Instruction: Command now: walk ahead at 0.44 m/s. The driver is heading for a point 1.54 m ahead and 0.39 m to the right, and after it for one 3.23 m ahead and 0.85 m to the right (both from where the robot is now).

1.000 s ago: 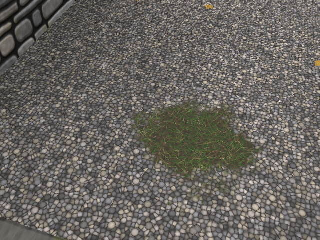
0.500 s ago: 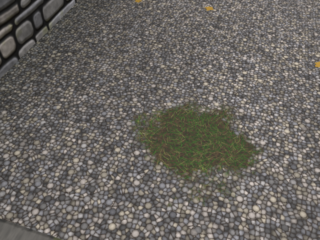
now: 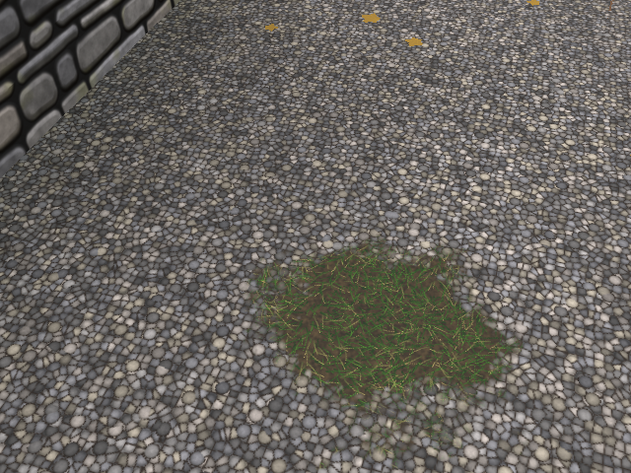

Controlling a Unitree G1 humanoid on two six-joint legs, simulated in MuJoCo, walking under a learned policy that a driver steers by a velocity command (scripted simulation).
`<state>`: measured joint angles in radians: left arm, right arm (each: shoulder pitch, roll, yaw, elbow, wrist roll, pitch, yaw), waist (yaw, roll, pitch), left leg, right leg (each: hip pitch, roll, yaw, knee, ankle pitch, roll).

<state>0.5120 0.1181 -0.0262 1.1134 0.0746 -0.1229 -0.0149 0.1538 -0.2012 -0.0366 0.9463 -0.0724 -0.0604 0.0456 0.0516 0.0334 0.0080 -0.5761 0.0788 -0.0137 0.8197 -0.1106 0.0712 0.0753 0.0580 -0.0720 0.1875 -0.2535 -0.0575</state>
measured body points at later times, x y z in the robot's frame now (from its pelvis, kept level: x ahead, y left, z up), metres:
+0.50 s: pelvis +0.27 +0.01 -0.10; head +0.27 +0.00 +0.35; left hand +0.44 +0.22 -0.21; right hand +0.17 -0.18 -0.25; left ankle +0.13 +0.13 -0.74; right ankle +0.41 -0.11 -0.82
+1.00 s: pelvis +0.56 -0.02 -0.21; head +0.57 -0.02 +0.24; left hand +0.62 +0.25 -0.35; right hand +0.74 -0.30 -0.26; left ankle +0.69 +0.07 -0.93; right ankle +0.42 -0.11 -0.92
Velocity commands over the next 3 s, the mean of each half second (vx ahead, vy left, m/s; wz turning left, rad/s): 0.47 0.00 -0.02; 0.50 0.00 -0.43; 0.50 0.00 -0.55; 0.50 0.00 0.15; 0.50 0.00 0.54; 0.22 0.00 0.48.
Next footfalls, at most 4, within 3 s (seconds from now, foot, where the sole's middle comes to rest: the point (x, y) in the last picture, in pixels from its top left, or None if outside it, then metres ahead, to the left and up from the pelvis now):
0.14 left None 0.17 0.13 -0.78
0.58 right None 0.46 -0.11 -0.97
0.98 left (325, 423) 0.73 0.06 -0.97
1.48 right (465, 387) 0.84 -0.31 -0.97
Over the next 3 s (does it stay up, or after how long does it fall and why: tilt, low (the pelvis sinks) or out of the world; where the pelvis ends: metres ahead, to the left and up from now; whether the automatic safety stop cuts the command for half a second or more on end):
stays up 1.45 -0.41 -0.20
